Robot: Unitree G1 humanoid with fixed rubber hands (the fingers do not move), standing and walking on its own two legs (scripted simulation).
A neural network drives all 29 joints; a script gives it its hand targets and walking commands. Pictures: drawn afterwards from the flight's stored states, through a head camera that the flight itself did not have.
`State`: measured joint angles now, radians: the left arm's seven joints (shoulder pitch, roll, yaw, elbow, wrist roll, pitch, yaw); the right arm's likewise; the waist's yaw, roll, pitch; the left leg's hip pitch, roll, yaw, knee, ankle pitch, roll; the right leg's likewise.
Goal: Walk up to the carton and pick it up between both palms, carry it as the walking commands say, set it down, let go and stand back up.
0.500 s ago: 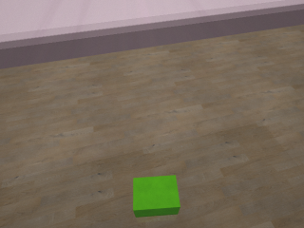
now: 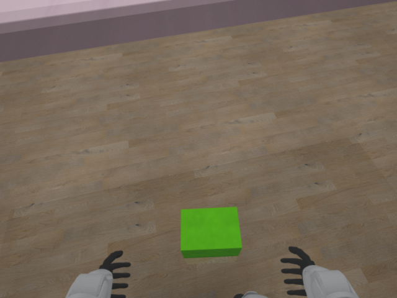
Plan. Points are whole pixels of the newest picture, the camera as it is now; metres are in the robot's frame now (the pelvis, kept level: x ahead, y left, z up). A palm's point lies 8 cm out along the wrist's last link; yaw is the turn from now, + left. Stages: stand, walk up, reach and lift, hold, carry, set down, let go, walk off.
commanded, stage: reach and lift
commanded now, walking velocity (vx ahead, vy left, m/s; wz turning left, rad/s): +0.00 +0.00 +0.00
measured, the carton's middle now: (210, 233) +0.42 -0.01 -0.67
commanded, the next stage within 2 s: none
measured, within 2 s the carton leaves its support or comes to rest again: neither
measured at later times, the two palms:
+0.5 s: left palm (117, 277) +0.19 +0.22 -0.15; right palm (305, 275) +0.18 -0.22 -0.16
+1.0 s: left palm (128, 219) +0.33 +0.22 -0.18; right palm (286, 212) +0.34 -0.22 -0.19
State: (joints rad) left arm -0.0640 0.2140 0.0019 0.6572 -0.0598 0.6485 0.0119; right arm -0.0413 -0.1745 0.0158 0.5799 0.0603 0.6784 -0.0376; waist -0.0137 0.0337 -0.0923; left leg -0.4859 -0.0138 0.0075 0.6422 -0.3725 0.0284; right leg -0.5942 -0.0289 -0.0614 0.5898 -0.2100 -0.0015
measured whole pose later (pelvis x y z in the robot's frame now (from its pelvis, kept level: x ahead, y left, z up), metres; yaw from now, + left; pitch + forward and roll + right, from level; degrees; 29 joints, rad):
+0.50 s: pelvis -0.05 -0.02 -0.05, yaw +1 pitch +15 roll +0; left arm -0.17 0.20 0.11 0.54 0.00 0.45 -0.06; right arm -0.11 -0.11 -0.10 0.45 0.01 0.50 -0.02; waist -0.01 0.01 0.01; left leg -0.82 -0.02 -0.01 1.02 -0.48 0.00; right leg -0.93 -0.02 -0.02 0.97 -0.31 -0.01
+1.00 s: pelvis -0.08 -0.03 -0.09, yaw +3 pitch +31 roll +1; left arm -0.79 0.32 0.22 0.87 -0.03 0.27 -0.09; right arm -0.74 -0.18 -0.21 0.73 0.05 0.32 -0.08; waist -0.02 0.00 -0.01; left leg -1.24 -0.03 -0.04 1.13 -0.43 -0.03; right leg -1.33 -0.01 -0.03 1.05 -0.26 -0.03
